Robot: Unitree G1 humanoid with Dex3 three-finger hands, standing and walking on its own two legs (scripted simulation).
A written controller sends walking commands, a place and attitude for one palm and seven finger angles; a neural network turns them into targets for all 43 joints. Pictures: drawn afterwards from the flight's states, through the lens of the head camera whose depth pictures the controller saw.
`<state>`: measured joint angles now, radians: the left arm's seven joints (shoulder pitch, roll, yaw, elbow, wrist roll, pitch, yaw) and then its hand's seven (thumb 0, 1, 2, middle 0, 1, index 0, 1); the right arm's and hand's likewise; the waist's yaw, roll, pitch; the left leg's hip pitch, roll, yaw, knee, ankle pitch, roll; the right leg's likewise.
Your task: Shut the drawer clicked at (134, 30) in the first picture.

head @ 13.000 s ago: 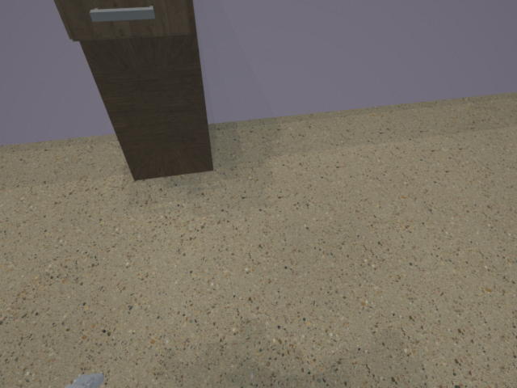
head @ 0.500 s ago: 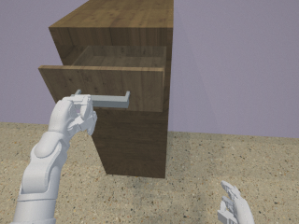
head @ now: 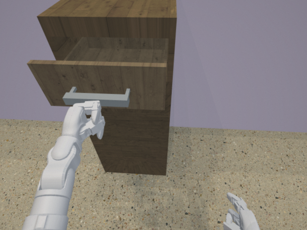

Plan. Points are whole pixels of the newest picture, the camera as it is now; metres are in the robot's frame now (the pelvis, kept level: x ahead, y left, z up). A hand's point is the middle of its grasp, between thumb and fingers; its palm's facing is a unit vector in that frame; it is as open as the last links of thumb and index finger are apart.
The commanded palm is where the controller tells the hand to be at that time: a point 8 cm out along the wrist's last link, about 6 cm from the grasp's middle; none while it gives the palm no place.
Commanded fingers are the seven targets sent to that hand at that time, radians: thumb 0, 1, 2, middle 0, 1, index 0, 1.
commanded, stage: bring the fist close to the handle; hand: left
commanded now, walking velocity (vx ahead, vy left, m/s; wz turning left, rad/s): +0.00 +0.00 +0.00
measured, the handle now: (98, 95) +0.44 +0.20 +0.13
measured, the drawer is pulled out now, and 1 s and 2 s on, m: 0.17 0.15 0.03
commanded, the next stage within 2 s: push the drawer shut in 0.44 s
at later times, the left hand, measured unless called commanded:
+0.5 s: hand (96, 126) +0.32 +0.17 +0.13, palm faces +0.02 -1.00 -0.03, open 3.3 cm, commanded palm +0.30 +0.22 +0.13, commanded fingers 0.00 0.90 0.90 -1.40 -1.60 -1.40 -1.60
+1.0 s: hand (101, 109) +0.38 +0.18 +0.13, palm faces +0.01 -1.00 -0.02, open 2.8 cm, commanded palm +0.37 +0.22 +0.13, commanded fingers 0.00 0.90 0.90 -1.40 -1.60 -1.40 -1.60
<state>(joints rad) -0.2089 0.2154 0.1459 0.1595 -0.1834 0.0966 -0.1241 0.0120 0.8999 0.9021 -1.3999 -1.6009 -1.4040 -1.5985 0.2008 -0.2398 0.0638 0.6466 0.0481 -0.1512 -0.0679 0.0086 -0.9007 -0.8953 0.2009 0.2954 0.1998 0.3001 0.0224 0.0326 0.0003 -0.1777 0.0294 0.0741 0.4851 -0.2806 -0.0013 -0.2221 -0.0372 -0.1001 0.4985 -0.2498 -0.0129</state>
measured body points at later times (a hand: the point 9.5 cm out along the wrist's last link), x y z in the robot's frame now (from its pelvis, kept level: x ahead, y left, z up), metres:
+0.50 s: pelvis +0.00 +0.00 +0.00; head -0.01 -0.02 +0.45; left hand +0.32 +0.23 +0.13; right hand +0.16 -0.24 -0.09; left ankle -0.01 +0.12 -0.74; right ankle +0.01 -0.11 -0.74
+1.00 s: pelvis -0.01 +0.00 +0.00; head +0.00 -0.01 +0.45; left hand +0.38 +0.23 +0.13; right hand +0.12 -0.24 -0.11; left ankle -0.01 +0.12 -0.74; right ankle +0.01 -0.11 -0.74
